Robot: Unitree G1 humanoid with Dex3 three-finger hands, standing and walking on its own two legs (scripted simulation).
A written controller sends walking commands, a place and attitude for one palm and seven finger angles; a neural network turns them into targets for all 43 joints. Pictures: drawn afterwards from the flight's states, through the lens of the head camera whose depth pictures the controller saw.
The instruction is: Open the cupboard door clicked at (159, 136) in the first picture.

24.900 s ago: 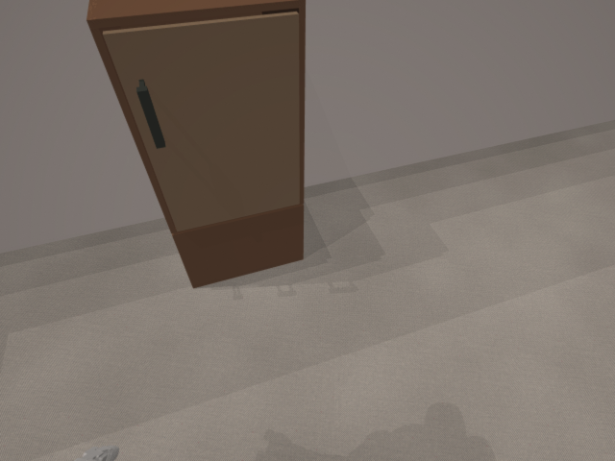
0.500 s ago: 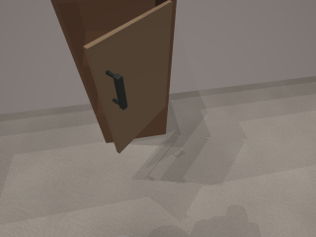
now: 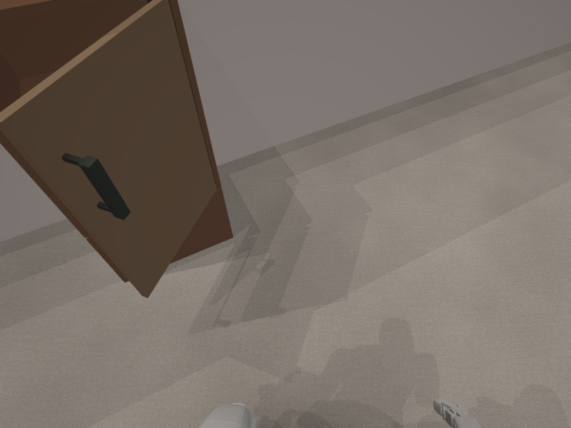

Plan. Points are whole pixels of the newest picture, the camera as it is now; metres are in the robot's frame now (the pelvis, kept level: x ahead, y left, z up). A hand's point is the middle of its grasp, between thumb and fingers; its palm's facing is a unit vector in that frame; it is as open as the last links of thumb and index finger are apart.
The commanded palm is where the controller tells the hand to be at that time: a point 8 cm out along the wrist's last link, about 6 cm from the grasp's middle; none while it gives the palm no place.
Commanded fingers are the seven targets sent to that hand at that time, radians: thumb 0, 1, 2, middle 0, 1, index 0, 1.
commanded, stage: walk to a spot facing it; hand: left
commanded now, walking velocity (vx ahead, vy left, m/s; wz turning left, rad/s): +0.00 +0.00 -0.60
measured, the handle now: (97, 187) +0.46 +0.38 +0.00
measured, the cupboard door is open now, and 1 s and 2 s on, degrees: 43 43 43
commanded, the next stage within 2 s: none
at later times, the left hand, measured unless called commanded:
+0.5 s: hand (192, 403) +0.16 +0.17 -0.17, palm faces -0.30 -0.91 -0.28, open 7.4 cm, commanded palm none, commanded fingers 0.00 0.90 0.90 -0.20 -0.30 -0.20 -0.30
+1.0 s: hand (260, 345) +0.26 +0.07 -0.17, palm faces -0.58 -0.80 -0.14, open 7.4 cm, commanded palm none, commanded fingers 0.00 0.90 0.90 -0.20 -0.30 -0.20 -0.30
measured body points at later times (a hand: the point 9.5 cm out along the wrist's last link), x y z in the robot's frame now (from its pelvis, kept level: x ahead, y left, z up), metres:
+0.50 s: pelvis +0.00 +0.00 -0.02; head +0.05 -0.03 +0.43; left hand +0.18 +0.22 -0.15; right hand -0.06 -0.26 -0.17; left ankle +0.01 +0.14 -0.73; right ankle -0.03 -0.12 -0.74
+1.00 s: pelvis +0.08 -0.03 +0.00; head +0.12 -0.03 +0.45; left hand +0.29 +0.12 -0.15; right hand -0.08 -0.20 -0.13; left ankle +0.08 +0.09 -0.74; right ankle +0.02 -0.15 -0.64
